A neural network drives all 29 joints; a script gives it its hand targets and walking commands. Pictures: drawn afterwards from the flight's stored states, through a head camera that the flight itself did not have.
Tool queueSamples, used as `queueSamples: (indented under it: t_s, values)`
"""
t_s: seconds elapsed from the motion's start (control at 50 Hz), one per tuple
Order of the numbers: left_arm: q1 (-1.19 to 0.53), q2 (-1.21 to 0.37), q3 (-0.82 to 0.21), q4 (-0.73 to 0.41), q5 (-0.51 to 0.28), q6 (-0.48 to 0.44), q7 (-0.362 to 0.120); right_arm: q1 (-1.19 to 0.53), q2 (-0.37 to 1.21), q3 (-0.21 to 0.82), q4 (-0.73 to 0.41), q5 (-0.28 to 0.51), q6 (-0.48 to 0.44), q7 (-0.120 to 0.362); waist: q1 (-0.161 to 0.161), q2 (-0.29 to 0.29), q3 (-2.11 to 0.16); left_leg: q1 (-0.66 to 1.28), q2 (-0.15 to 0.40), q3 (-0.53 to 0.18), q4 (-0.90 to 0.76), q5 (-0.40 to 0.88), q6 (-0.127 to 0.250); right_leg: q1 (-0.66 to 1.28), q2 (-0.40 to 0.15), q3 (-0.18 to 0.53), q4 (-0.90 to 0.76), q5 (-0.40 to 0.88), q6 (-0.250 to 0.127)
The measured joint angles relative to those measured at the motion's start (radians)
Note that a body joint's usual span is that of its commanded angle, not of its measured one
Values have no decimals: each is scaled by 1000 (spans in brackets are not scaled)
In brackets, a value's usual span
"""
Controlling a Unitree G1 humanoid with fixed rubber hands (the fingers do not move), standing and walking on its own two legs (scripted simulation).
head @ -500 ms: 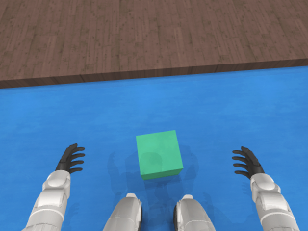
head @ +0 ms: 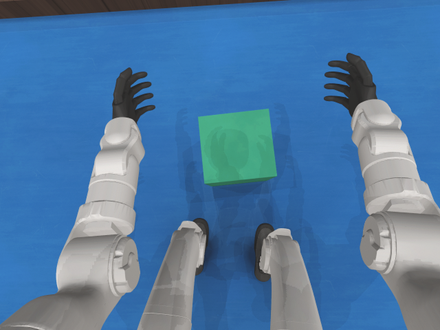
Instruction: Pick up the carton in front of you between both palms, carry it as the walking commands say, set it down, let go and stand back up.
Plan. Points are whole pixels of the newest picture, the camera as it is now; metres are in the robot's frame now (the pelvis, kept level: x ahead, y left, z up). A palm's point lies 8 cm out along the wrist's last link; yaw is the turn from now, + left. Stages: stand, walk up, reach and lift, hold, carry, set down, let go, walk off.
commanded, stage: reach and lift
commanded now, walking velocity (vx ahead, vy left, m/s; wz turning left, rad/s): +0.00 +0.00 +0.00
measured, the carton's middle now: (236, 152) +0.46 +0.02 -0.53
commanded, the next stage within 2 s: none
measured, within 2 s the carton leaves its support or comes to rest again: leaves its support in 1.82 s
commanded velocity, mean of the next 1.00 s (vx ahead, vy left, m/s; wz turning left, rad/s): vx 0.00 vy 0.00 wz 0.00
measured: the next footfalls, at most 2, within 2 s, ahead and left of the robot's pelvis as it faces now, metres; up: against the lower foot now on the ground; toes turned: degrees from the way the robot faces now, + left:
none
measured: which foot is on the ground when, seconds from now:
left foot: down 0.00-1.00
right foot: down 0.00-1.00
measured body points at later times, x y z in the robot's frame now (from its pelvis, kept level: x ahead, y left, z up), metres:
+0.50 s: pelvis -0.02 +0.00 -0.15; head +0.31 -0.01 +0.15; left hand +0.44 +0.23 -0.30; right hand +0.51 -0.17 -0.31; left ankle +0.08 +0.14 -0.62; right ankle +0.08 -0.11 -0.62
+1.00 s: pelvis -0.05 +0.01 -0.28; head +0.32 +0.00 -0.02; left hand +0.46 +0.23 -0.45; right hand +0.50 -0.16 -0.48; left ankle +0.08 +0.14 -0.62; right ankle +0.08 -0.11 -0.62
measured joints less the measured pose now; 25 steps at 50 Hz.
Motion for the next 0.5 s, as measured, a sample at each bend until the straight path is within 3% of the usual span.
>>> queueSamples:
  t_s: [0.12,0.22,0.34,0.5]
  values:
    - [-25,-22,41,14,23,-45,-22,-59,14,-6,6,-16,-24,-9,8,5,-34,-95,4,-4,18,1,-8,-98,5,-3,21,0,-7]
    - [-33,-28,88,64,53,-79,-47,-64,37,-17,35,-50,-43,-43,12,1,-74,-198,9,-6,100,-32,-14,-204,10,-4,103,-31,-13]
    - [-40,1,80,104,35,-104,-49,-55,51,9,41,-28,-64,-81,0,-2,-97,-378,6,-7,285,-97,-18,-385,10,-3,290,-94,-13]
    - [-114,67,2,92,-70,-107,-18,-128,-5,98,-1,73,-68,-120,-5,8,12,-608,-4,-18,583,-161,-19,-610,5,-8,578,-152,-11]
